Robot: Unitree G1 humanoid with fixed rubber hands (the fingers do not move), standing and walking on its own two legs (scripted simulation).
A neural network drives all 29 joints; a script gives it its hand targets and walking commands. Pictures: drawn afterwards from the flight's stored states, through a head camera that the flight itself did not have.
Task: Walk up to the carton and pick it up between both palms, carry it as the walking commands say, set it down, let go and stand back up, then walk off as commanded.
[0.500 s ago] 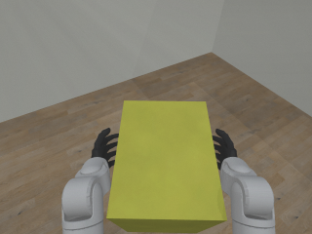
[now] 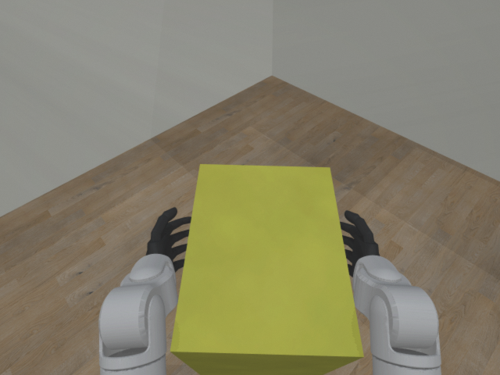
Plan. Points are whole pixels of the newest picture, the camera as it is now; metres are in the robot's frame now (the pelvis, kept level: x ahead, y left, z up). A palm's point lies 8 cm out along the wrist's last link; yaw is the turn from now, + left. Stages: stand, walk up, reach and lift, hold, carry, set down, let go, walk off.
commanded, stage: carry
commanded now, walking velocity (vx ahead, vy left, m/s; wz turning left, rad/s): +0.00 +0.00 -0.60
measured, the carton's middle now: (260, 279) +0.28 -0.01 +0.01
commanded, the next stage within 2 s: none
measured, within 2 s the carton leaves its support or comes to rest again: neither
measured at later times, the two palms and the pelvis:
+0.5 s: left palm (203, 267) +0.26 +0.07 +0.10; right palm (429, 297) +0.20 -0.20 +0.11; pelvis -0.03 -0.02 +0.01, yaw -11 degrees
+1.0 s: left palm (322, 278) +0.23 -0.09 +0.09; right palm out of the picture +0.11 -0.34 +0.09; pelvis -0.07 -0.09 +0.00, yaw -25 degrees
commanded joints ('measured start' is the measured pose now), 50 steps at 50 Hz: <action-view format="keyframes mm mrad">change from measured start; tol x32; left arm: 1 -325 -922 -600 -117 -273 -30 -159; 50 -283 -869 -658 -168 -247 -33 -134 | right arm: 1 -412 1006 660 -152 323 -37 121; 50 -235 955 605 -106 296 -34 122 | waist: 1 32 -221 -281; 24 38 281 -189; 30 34 303 -231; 35 32 -334 -145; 50 10 108 -304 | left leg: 1 -94 -59 -139 35 38 -16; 12 337 -98 -65 -559 242 10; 15 578 395 -335 -741 395 152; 26 478 251 84 -470 892 104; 30 420 282 101 -374 751 78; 34 -116 15 -23 123 -231 -97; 37 -96 -22 -155 167 -70 -59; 50 663 198 -268 -783 293 104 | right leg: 1 268 -203 363 -231 336 -78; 8 336 -204 420 -195 625 -133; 16 -314 7 11 424 -289 88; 19 -269 -46 2 669 -168 95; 29 -107 10 -105 148 -120 74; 35 175 -233 560 -175 745 -93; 46 256 -145 484 -189 631 -123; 50 -274 26 169 54 -36 38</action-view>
